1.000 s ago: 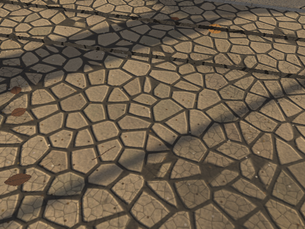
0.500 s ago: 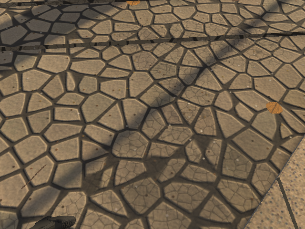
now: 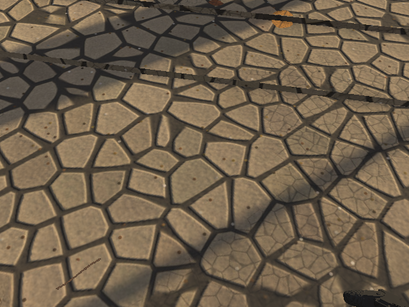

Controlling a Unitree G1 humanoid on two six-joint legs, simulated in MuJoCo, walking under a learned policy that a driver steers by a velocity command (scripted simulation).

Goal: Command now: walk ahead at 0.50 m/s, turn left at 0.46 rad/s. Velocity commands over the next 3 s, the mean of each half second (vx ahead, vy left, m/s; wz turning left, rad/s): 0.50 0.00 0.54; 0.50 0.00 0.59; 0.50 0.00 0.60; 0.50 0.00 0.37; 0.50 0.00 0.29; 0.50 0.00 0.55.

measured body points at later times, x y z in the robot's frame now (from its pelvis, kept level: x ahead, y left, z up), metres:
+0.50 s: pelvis +0.28 -0.04 +0.00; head +0.30 -0.04 +0.45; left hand +0.36 +0.26 -0.08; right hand +0.46 -0.28 -0.11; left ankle +0.17 +0.07 -0.64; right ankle +0.36 -0.13 -0.73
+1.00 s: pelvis +0.49 +0.12 -0.01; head +0.52 +0.15 +0.44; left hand +0.38 +0.40 -0.13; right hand +0.79 +0.01 -0.09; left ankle +0.50 +0.22 -0.73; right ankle +0.46 -0.10 -0.63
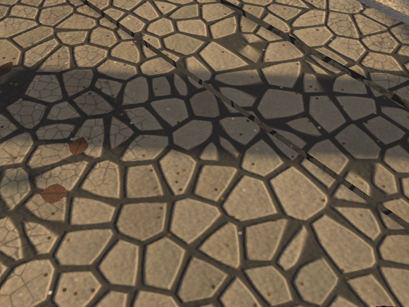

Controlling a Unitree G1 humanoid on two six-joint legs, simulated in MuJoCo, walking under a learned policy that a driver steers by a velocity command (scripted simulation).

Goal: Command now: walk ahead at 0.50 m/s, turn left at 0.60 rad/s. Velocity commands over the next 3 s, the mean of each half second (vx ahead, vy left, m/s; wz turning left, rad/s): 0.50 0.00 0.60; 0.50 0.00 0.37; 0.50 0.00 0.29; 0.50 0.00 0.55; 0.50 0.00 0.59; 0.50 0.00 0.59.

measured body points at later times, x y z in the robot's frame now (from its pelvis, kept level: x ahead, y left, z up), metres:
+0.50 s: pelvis +0.28 -0.03 +0.01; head +0.30 -0.04 +0.46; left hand +0.37 +0.27 -0.08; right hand +0.43 -0.29 -0.11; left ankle +0.15 +0.07 -0.64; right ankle +0.36 -0.12 -0.72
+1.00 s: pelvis +0.50 +0.11 +0.00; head +0.53 +0.14 +0.45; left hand +0.39 +0.38 -0.13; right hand +0.78 -0.02 -0.07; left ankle +0.52 +0.22 -0.72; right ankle +0.44 -0.09 -0.63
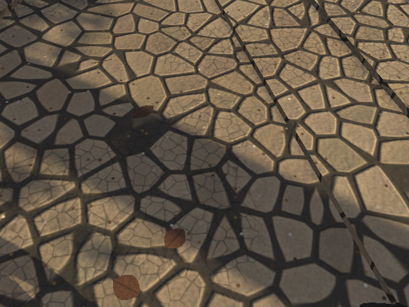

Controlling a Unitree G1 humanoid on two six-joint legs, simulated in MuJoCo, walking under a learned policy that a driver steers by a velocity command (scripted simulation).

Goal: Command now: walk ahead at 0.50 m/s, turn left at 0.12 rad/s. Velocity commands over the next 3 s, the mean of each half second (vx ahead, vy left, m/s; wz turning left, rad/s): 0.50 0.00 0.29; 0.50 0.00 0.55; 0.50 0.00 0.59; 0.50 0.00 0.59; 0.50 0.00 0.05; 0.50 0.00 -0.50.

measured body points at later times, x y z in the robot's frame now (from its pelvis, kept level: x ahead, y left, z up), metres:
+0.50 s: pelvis +0.27 -0.05 +0.00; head +0.30 -0.05 +0.45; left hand +0.42 +0.23 -0.09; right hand +0.34 -0.33 -0.13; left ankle +0.12 +0.08 -0.65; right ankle +0.36 -0.14 -0.73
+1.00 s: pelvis +0.51 +0.07 -0.01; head +0.54 +0.10 +0.44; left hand +0.45 +0.36 -0.14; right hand +0.79 -0.10 -0.09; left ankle +0.56 +0.17 -0.73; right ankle +0.42 -0.14 -0.65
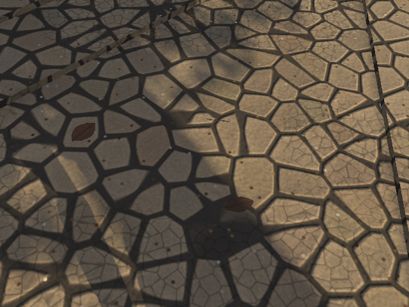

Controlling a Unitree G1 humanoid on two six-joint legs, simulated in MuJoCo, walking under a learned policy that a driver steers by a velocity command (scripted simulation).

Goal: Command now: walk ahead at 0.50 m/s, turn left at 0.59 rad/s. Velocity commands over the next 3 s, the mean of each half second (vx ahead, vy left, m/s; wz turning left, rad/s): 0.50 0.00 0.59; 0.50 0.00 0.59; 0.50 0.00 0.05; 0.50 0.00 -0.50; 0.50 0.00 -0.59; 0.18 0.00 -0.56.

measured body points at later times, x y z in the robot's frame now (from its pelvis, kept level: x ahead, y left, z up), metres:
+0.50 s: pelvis +0.29 -0.02 +0.00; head +0.32 -0.01 +0.45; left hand +0.43 +0.28 -0.07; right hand +0.41 -0.29 -0.11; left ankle +0.11 +0.06 -0.66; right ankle +0.41 -0.10 -0.72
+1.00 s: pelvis +0.52 +0.12 +0.00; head +0.55 +0.16 +0.44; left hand +0.38 +0.39 -0.13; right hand +0.85 +0.04 -0.07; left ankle +0.56 +0.25 -0.72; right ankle +0.44 -0.10 -0.66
